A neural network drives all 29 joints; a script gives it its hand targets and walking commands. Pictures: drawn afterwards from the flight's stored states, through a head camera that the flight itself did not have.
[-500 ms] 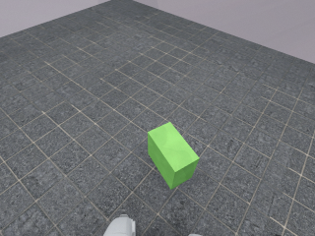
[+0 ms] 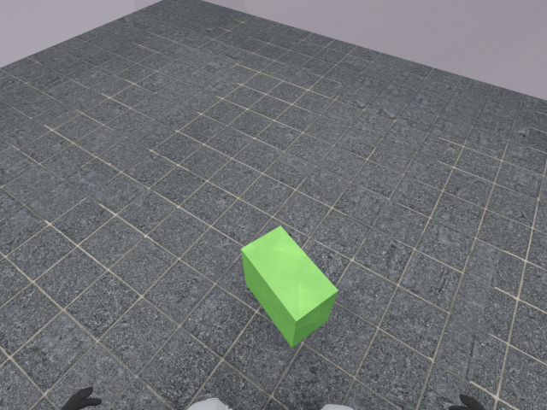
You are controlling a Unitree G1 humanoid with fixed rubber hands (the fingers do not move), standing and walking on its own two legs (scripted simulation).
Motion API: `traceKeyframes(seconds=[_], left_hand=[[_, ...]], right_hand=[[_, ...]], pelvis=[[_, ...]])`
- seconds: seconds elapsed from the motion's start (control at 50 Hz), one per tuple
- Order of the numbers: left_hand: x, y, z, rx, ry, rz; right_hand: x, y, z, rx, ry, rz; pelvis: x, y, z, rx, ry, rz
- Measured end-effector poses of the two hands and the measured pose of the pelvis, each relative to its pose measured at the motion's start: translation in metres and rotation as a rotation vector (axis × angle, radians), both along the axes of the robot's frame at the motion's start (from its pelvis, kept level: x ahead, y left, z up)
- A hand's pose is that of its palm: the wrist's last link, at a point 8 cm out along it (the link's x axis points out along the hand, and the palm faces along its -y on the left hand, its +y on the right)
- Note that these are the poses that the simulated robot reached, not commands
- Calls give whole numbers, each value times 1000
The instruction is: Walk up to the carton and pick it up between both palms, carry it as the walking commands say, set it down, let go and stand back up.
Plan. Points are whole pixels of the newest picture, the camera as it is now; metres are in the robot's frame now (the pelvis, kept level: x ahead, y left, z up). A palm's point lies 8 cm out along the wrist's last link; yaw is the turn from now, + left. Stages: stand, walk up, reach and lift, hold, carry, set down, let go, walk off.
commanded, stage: walk up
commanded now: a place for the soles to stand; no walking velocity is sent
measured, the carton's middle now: (286, 286) +0.58 -0.03 -0.60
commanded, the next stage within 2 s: none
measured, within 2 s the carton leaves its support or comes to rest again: neither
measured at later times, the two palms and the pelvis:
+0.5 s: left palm out of the picture +0.11 +0.30 -0.08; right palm out of the picture +0.09 -0.31 -0.08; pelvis +0.00 +0.00 +0.03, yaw -3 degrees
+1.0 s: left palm out of the picture +0.07 +0.21 -0.10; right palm out of the picture +0.10 -0.49 -0.08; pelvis +0.02 -0.13 -0.01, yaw +14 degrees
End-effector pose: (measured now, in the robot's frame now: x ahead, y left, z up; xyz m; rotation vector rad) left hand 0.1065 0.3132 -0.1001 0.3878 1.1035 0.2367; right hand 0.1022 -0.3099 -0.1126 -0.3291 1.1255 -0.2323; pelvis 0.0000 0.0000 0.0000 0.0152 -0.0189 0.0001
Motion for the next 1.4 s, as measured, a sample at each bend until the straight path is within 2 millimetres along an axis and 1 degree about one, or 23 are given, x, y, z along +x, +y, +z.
traceKeyframes(seconds=[0.1,0.2,0.34,0.52,0.58,0.62,0.66,0.7,0.74,0.8,0.84,0.88,0.92,1.0,1.04,1.08,1.12,1.18,1.22,1.28,1.34,1.36,1.4], left_hand=[[18,-2,6,-7,-10,-23],[26,-5,10,-22,-8,-38],[19,-8,14,-40,28,-43],[5,-11,18,-50,66,-43],[9,-9,19,-63,52,-45],[18,-8,23,-60,3,-39],[28,-8,27,-53,-55,-39],[36,-11,29,-46,-93,-44],[42,-17,29,-40,-111,-48],[45,-34,27,-30,-124,-45],[42,-49,23,-22,-135,-33],[29,-65,17,-20,-148,-12],[10,-79,11,-37,-152,50],[-34,-103,-4,-80,-111,190],[-51,-111,-16,-89,-84,244],[-61,-119,-28,-85,-57,285],[-68,-130,-35,-88,-41,313],[-75,-148,-40,-95,-33,352],[-82,-162,-42,-95,-24,380],[-96,-186,-42,-86,-11,437],[-114,-217,-43,-53,-7,493],[-122,-228,-44,-42,-7,511],[-139,-255,-47,-41,3,575]], right_hand=[[5,2,10,5,-8,-20],[2,1,20,-4,-7,-28],[-6,-1,29,-4,6,-49],[-16,1,34,12,24,-67],[-23,-2,35,-10,7,-62],[-38,-14,36,-52,28,-55],[-57,-30,38,-100,70,-53],[-75,-51,39,-143,108,-58],[-87,-75,40,-182,136,-60],[-96,-114,37,-231,164,-53],[-92,-141,32,-258,180,-36],[-80,-160,28,-280,191,-11],[-60,-171,28,-290,183,22],[-5,-177,34,-277,111,118],[20,-180,37,-286,57,170],[38,-187,36,-311,15,214],[52,-196,38,-325,-5,236],[73,-213,41,-343,-17,271],[92,-225,41,-347,-29,307],[128,-244,37,-343,-57,371],[170,-264,27,-344,-84,432],[184,-268,24,-344,-87,446],[211,-267,22,-330,-102,473]], pelvis=[[2,1,8,6,-2,-12],[3,3,15,-1,-9,-26],[3,4,23,-8,-18,-40],[3,4,31,-7,-26,-54],[3,1,30,8,-12,-29],[3,-7,27,18,-11,0],[2,-17,23,31,-15,21],[1,-28,19,40,-21,38],[1,-41,13,43,-24,54],[4,-66,2,40,-21,77],[6,-84,-6,12,-29,96],[9,-99,-12,-11,-36,137],[12,-110,-12,-22,-51,180],[21,-126,-9,-29,-67,242],[27,-133,-15,-28,-58,262],[31,-142,-23,-16,-59,281],[35,-156,-25,10,-70,302],[44,-180,-26,29,-69,330],[51,-197,-28,28,-65,345],[61,-226,-32,20,-52,370],[72,-258,-41,-12,-49,406],[76,-267,-43,-18,-49,427],[83,-283,-44,-12,-50,462]])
